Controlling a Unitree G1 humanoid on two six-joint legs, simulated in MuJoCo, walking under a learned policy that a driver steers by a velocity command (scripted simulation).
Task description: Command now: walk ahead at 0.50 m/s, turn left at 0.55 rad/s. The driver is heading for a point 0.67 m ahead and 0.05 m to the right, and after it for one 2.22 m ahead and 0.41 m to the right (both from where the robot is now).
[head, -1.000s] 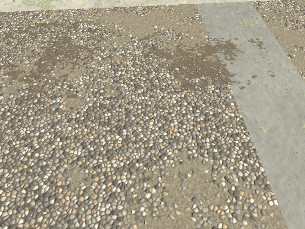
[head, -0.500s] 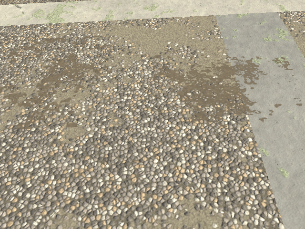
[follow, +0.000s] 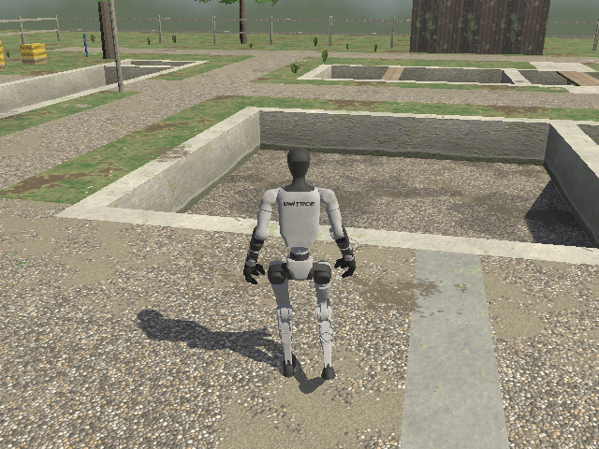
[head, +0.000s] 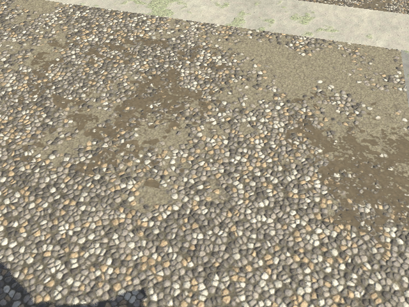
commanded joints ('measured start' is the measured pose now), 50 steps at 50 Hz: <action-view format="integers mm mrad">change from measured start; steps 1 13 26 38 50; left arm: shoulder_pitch -14 -305 -7 156 139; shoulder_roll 125 73 90 158 148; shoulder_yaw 39 17 24 37 35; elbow -101 -212 -143 -48 -102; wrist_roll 18 11 24 -5 -16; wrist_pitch -13 0 11 30 90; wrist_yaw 6 -17 -33 -12 17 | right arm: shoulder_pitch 26 203 85 -176 30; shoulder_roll -85 -134 -117 -32 -110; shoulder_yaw -16 -20 -3 22 -2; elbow -74 -18 -72 -143 -123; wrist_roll -6 3 -8 -4 -20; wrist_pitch -11 -10 -20 -23 6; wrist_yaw -9 -45 -37 -24 -45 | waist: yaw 21 -92 17 87 -37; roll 4 92 -47 -60 108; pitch -109 -23 -47 -2 -279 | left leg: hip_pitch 265 267 -295 -234 479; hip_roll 260 234 191 169 452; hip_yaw -378 -276 -124 -38 -294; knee -293 -281 637 75 -111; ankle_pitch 220 172 -138 263 568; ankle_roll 197 122 -53 -103 147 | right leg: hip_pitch -255 -212 269 279 -333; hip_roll -79 -1 -199 -132 -1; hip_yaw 58 5 338 81 53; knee -59 -698 -1039 -1091 21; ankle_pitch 88 514 199 457 -186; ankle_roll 8 30 -212 -183 72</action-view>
